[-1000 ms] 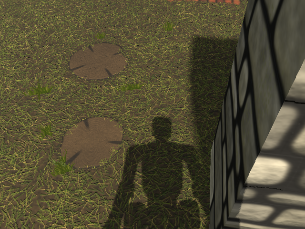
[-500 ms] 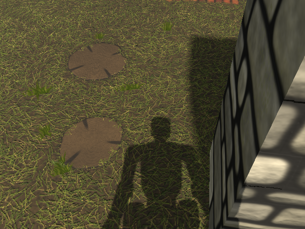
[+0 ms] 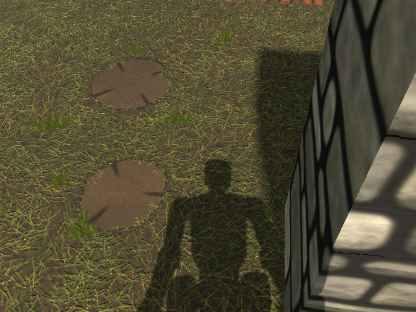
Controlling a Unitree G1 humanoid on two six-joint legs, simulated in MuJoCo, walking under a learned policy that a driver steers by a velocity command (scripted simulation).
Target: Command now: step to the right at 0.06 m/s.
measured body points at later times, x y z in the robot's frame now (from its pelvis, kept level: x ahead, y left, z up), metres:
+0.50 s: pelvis +0.00 +0.01 +0.00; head +0.02 +0.00 +0.45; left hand +0.00 +0.24 -0.15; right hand -0.04 -0.24 -0.15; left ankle -0.05 +0.15 -0.74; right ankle +0.03 -0.12 -0.74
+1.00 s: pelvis +0.00 +0.03 +0.00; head +0.02 +0.02 +0.45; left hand +0.01 +0.27 -0.15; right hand -0.02 -0.21 -0.16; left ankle -0.05 +0.15 -0.74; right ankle +0.03 -0.12 -0.74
